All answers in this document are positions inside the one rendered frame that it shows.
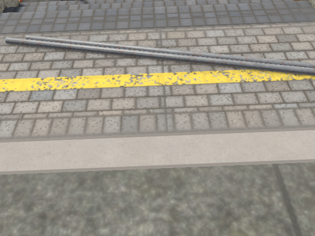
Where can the stairs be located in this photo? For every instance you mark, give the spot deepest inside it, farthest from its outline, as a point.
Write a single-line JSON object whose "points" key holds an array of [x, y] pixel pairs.
{"points": [[66, 5]]}

